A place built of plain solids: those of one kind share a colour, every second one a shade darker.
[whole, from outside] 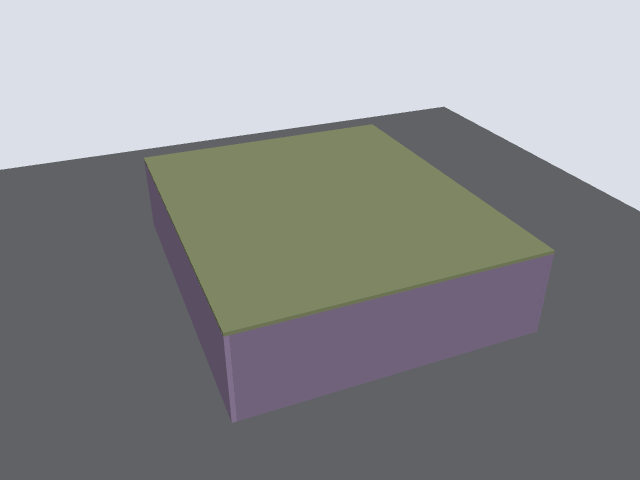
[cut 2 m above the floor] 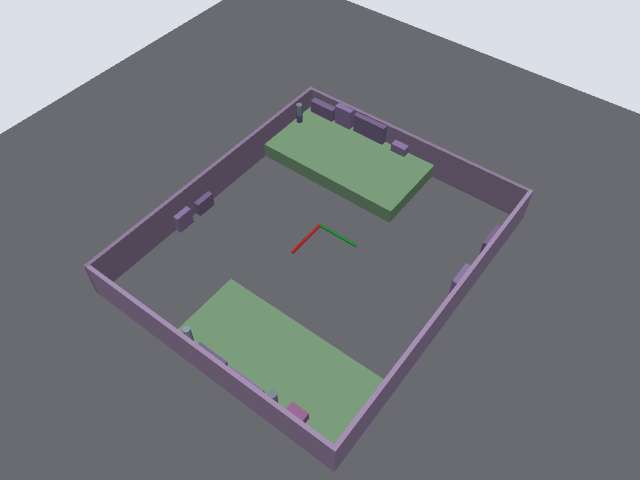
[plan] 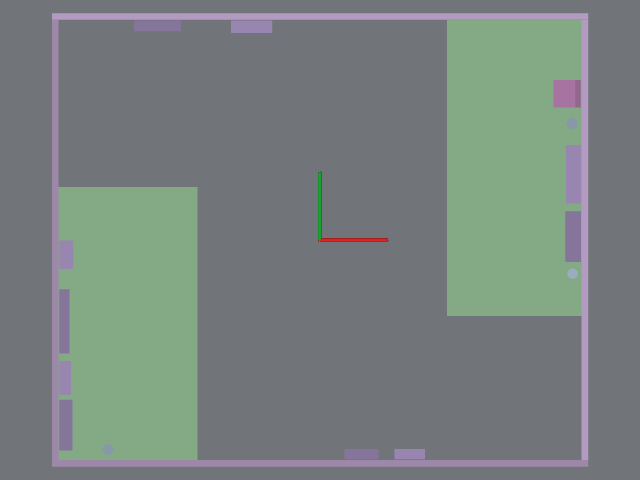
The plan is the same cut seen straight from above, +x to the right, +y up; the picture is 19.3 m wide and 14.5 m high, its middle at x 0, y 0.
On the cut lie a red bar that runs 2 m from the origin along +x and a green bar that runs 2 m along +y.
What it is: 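A loft; one open main floor with 2 platforms, their free sides bare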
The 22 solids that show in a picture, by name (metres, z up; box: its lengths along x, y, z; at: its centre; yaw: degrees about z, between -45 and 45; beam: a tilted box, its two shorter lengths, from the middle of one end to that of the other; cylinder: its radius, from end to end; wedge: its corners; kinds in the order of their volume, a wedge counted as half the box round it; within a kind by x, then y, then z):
{
 "wall_1": {"box": [0.2, 13.3, 4.0], "at": [-8.0, 0.0, 1.95]},
 "wall_2": {"box": [16.2, 0.2, 4.0], "at": [0.0, -6.75, 1.95]},
 "wall_3": {"box": [16.2, 0.2, 4.0], "at": [0.0, 6.75, 1.95]},
 "wall_4": {"box": [0.2, 13.3, 4.0], "at": [8.0, 0.0, 1.95]},
 "floor_1": {"box": [4.2, 8.25, 0.89], "at": [-5.8, -2.52, 0.4]},
 "floor_2": {"box": [4.07, 8.95, 0.22], "at": [5.87, 2.17, 0.06]},
 "roof_1": {"box": [16.2, 13.7, 0.16], "at": [0.0, 0.0, 4.03]},
 "case_1": {"box": [0.32, 1.95, 1.11], "at": [-7.72, -2.46, 1.4]},
 "case_2": {"box": [0.36, 1.03, 2.06], "at": [-7.7, -4.17, 1.87]},
 "case_3": {"box": [0.41, 1.54, 0.75], "at": [-7.68, -5.59, 1.22]},
 "case_4": {"box": [0.43, 0.86, 0.49], "at": [-7.67, -0.45, 1.08]},
 "case_5": {"box": [1.42, 0.33, 1.44], "at": [-4.91, 6.47, 0.67]},
 "case_6": {"box": [1.25, 0.37, 1.4], "at": [-2.06, 6.44, 0.65]},
 "case_7": {"box": [1.03, 0.31, 0.86], "at": [1.25, -6.47, 0.38]},
 "case_8": {"box": [0.92, 0.32, 1.03], "at": [2.71, -6.47, 0.47]},
 "case_9": {"box": [0.48, 1.53, 0.73], "at": [7.64, 0.1, 0.54]},
 "case_10": {"box": [0.45, 1.77, 0.65], "at": [7.66, 1.98, 0.5]},
 "chair_1": {"box": [0.66, 0.84, 0.48], "at": [7.38, 4.42, 0.42]},
 "chair_2": {"box": [0.17, 0.84, 0.71], "at": [7.8, 4.42, 0.53]},
 "bush_1": {"cylinder": 0.17, "from": [-6.41, -6.33, 1.32], "to": [-6.41, -6.33, 2.11]},
 "bush_2": {"cylinder": 0.17, "from": [7.61, 3.52, 0.75], "to": [7.61, 3.52, 1.63]},
 "bush_3": {"cylinder": 0.16, "from": [7.63, -1.02, 0.64], "to": [7.63, -1.02, 1.86]}
}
